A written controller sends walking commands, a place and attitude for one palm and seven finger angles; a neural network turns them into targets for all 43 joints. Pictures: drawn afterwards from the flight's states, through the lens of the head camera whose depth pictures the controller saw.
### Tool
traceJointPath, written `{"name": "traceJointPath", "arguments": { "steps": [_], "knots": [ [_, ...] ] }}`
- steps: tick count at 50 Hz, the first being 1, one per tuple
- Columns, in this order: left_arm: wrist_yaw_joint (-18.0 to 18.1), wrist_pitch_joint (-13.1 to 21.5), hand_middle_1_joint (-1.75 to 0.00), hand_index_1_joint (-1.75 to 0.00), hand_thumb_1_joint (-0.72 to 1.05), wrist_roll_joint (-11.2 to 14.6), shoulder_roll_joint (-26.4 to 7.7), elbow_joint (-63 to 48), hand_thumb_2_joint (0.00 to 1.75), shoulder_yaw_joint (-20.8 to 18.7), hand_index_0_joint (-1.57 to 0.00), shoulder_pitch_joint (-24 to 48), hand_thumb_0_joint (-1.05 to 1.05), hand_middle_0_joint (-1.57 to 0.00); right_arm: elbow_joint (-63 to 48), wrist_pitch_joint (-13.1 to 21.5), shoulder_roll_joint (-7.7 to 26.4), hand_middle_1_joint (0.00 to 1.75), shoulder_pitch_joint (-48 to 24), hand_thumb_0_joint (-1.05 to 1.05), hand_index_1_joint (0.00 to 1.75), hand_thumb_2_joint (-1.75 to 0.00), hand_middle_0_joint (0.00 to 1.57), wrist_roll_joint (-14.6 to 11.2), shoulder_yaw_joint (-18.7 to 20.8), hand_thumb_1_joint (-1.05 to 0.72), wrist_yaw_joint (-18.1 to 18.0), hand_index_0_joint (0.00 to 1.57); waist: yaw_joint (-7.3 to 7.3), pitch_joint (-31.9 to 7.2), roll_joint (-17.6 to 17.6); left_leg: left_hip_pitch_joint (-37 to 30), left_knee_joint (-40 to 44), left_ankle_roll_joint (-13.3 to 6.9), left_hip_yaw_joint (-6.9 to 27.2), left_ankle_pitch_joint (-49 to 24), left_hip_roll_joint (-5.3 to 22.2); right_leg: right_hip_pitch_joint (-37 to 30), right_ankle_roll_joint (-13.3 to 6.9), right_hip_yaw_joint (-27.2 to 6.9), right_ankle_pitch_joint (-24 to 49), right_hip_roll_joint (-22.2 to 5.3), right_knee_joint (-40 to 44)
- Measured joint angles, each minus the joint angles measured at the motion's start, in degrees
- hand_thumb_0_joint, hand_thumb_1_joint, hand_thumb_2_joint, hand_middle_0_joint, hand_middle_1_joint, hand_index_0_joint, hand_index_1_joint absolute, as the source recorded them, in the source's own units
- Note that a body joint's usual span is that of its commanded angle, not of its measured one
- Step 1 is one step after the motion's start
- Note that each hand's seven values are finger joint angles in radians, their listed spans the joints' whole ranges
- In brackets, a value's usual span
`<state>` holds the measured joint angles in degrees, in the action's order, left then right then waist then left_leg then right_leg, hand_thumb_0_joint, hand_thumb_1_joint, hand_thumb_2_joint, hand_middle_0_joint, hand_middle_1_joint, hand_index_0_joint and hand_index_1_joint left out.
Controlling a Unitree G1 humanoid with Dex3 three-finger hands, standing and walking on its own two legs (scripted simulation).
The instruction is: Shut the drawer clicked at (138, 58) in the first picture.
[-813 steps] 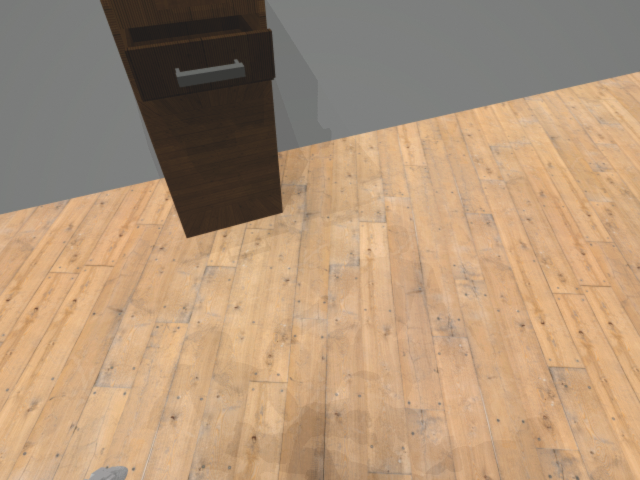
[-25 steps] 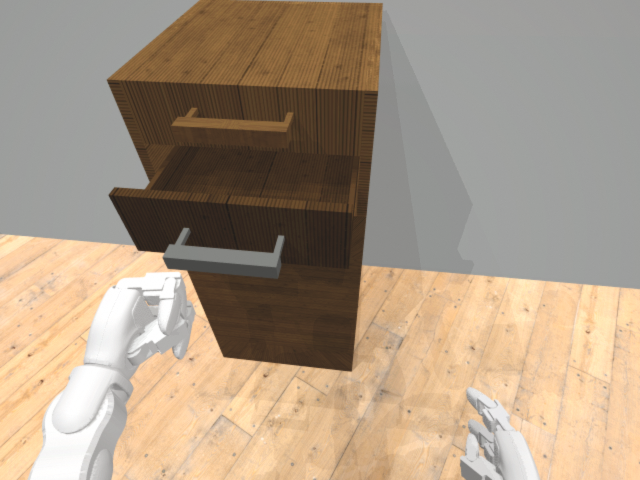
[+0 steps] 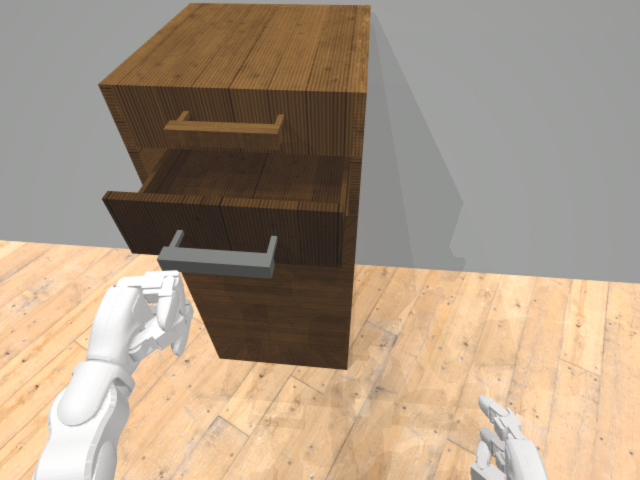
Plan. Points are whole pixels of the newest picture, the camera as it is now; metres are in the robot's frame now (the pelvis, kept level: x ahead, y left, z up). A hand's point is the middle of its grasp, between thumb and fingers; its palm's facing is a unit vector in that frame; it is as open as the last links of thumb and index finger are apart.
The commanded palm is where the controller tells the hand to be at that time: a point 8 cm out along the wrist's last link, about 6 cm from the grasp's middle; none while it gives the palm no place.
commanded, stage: bring the fist close to the handle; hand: left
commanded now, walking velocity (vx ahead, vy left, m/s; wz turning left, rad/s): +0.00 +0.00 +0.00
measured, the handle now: (221, 250) +0.45 +0.20 +0.01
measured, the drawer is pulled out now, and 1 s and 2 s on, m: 0.14 0.14 0.10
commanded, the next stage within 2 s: push the drawer shut in 1.38 s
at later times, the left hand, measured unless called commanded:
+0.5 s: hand (204, 315) +0.30 +0.18 +0.06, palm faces -0.02 -1.00 -0.04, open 3.3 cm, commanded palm +0.28 +0.23 +0.06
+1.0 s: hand (223, 301) +0.36 +0.18 +0.01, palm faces -0.04 -1.00 -0.02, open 3.3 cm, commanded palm +0.33 +0.24 +0.01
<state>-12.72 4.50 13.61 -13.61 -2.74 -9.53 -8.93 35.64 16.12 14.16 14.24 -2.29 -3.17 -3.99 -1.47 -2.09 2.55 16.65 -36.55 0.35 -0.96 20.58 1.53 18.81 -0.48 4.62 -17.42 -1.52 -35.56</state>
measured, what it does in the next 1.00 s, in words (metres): stands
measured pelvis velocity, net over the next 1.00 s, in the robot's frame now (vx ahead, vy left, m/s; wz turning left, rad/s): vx -0.02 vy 0.01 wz -0.02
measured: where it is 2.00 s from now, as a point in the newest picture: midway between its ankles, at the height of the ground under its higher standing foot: outside the picture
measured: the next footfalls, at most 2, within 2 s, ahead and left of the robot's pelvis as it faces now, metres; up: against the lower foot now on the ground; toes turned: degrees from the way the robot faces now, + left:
none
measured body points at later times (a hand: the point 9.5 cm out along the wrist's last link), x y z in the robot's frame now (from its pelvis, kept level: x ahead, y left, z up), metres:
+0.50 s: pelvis -0.01 +0.00 -0.01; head +0.02 -0.01 +0.44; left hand +0.29 +0.23 +0.07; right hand +0.14 -0.24 -0.10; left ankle -0.01 +0.12 -0.73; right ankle +0.01 -0.11 -0.73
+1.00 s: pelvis -0.02 +0.01 -0.04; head +0.06 +0.01 +0.41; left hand +0.35 +0.23 +0.01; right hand +0.10 -0.25 -0.14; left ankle -0.01 +0.12 -0.73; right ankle +0.01 -0.11 -0.73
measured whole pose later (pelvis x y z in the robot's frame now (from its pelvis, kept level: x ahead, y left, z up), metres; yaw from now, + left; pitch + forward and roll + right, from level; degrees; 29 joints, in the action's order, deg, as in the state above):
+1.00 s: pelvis -0.02 +0.01 -0.04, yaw -1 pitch +13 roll +0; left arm -14.1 22.2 11.0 -15.3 35.5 -13.6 17.5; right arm 36.0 7.6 14.3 16.2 -0.5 -1.1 -1.6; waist 3.0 -4.6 0.1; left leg 40.2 -53.4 -0.2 -1.7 26.0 1.7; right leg 42.6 -0.3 3.3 -21.9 -2.0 -51.8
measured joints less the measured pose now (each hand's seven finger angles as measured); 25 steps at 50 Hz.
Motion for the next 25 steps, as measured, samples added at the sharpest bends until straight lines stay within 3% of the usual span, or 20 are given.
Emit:
{"name": "traceJointPath", "arguments": {
  "steps": [9, 25],
  "knots": [
    [0.59, 1.53, -1.60, -1.60, 0.90, -0.93, 1.18, 5.52, 0.90, 0.71, -1.40, 3.10, 0.01, -1.40, 0.01, -0.09, -0.40, 0.30, -0.19, 0.02, 0.30, -0.90, 0.20, 0.46, -0.09, -0.90, 0.51, 0.20, 0.45, -0.22, -0.35, 1.60, -0.49, -0.08, -0.32, -0.11, -0.23, 1.91, 0.08, -0.36, -0.02, -0.25, -0.92],
    [0.31, 9.02, -1.60, -1.60, 0.90, -1.62, 0.57, 18.00, 0.90, -0.33, -1.40, 10.55, 0.02, -1.40, 0.73, -2.53, 0.40, 0.30, 0.54, 0.02, 0.30, -0.90, 0.20, 0.84, 1.30, -0.90, 0.95, 0.20, 1.79, -0.29, -1.31, 7.79, -4.96, -0.17, -0.48, 1.25, -0.23, 8.14, 0.07, -0.66, -1.18, -0.44, -5.25]
  ]
}}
